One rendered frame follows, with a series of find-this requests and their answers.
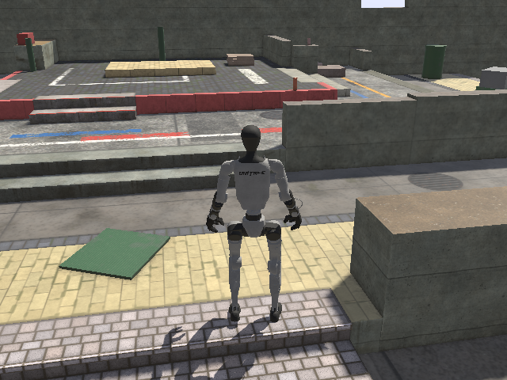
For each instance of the robot right upper arm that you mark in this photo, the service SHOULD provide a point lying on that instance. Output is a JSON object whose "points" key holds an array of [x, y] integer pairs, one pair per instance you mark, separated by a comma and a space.
{"points": [[277, 167]]}

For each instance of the right robot hand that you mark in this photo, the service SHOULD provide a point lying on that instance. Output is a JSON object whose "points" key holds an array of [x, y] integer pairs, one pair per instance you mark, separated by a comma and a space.
{"points": [[297, 220]]}

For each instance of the left robot hand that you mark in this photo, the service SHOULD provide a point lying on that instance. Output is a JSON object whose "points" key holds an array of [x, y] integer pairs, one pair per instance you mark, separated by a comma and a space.
{"points": [[210, 223]]}

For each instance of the robot left upper arm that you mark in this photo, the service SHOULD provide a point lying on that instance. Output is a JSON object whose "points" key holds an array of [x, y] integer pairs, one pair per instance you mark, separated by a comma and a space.
{"points": [[226, 168]]}

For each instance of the left robot foot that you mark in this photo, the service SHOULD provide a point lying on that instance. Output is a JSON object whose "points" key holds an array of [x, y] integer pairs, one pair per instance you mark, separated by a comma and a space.
{"points": [[234, 314]]}

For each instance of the right robot foot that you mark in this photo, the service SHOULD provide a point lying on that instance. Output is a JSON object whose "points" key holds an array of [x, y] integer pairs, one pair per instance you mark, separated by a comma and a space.
{"points": [[274, 316]]}

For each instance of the robot left forearm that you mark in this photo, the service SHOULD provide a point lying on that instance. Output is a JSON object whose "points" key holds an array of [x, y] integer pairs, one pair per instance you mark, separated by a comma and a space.
{"points": [[215, 208]]}

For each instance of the robot right forearm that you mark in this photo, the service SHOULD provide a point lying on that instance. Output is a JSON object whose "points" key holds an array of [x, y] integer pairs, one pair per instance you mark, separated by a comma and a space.
{"points": [[291, 206]]}

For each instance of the robot foot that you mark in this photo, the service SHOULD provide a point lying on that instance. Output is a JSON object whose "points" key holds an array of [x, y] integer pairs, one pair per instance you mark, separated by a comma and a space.
{"points": [[234, 314], [274, 316]]}

